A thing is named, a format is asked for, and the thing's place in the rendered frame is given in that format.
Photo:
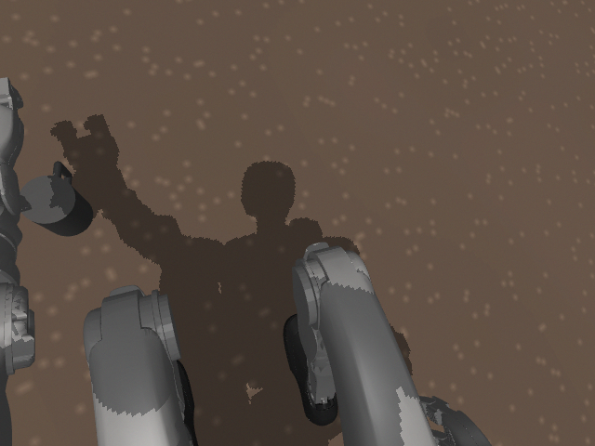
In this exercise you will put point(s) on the left robot hand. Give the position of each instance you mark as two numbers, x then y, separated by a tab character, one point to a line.
11	128

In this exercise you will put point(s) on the right robot hand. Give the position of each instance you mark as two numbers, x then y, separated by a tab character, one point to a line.
459	430

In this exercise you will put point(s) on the mug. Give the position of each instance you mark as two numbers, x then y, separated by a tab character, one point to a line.
56	205

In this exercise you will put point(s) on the left robot arm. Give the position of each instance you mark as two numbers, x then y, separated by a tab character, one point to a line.
17	334

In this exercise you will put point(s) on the right robot foot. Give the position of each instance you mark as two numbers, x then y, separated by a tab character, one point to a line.
319	414

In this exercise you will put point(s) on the left robot foot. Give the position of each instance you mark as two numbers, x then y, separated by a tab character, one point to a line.
189	405

